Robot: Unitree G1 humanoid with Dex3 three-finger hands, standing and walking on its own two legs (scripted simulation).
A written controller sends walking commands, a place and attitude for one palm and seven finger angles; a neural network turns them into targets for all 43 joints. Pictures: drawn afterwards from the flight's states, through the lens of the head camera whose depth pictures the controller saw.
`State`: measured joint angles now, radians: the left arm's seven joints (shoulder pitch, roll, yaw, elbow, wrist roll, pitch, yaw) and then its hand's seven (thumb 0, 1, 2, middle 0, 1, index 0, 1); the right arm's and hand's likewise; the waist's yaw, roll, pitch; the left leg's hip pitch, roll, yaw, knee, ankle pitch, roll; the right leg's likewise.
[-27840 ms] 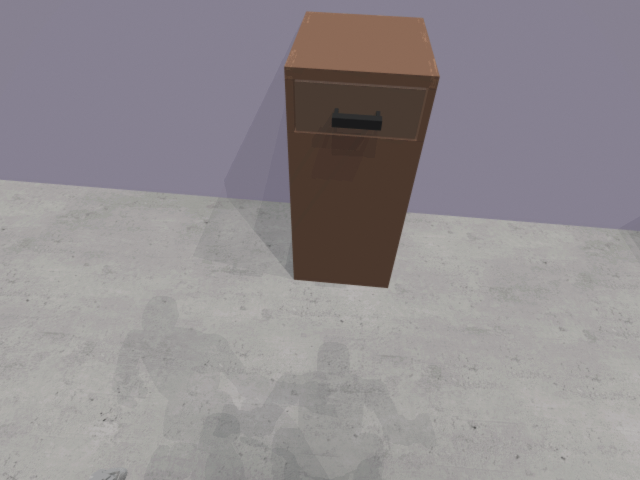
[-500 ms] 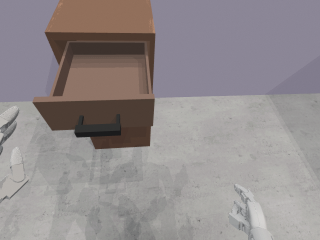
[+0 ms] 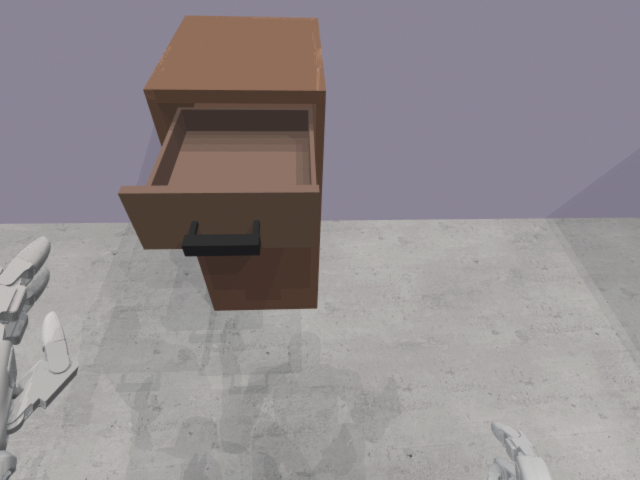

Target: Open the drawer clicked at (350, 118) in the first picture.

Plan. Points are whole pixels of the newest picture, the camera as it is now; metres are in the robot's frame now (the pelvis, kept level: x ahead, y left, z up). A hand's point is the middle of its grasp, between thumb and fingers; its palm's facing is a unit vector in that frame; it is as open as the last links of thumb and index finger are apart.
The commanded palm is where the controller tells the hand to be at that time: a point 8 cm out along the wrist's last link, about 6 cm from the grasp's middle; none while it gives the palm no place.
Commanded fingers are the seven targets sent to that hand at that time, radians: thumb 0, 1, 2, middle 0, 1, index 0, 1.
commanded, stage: stop stepping back and stand still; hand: left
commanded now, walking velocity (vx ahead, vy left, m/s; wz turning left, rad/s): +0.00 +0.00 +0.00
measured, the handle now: (224, 235) +0.50 +0.19 -0.02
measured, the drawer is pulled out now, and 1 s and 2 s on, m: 0.29 0.29 0.29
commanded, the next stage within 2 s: let the arm hang, fingers relaxed in 0.22 s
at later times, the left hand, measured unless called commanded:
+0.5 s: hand out of the picture +0.14 +0.24 -0.09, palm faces +0.03 -0.93 -0.36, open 7.4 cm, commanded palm none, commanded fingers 0.00 0.90 0.90 -0.20 -0.30 -0.20 -0.30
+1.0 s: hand out of the picture -0.05 +0.21 -0.16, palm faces +0.06 -0.97 -0.25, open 7.3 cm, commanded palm none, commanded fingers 0.00 0.90 0.90 -0.20 -0.30 -0.20 -0.30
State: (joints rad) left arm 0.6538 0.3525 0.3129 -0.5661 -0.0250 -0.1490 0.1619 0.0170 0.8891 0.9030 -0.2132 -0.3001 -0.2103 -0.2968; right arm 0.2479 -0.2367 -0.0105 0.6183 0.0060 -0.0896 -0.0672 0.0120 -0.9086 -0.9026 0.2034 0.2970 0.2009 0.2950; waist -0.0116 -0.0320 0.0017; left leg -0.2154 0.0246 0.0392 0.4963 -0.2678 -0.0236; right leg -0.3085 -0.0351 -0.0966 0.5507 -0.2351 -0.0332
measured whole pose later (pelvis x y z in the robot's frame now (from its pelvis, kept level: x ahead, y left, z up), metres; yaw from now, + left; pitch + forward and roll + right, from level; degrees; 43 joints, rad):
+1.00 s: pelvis -0.03 +0.02 +0.00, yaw +0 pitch -2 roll +0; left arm 0.32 0.19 0.03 1.10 0.02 0.03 0.02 0.01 0.92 0.90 -0.20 -0.30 -0.20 -0.29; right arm 0.38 -0.13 -0.01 1.05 -0.02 0.03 -0.02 0.00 -0.91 -0.90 0.20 0.30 0.20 0.29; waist 0.01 0.03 0.05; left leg -0.22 0.02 0.03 0.47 -0.22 0.00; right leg -0.27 -0.03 -0.10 0.44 -0.14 -0.02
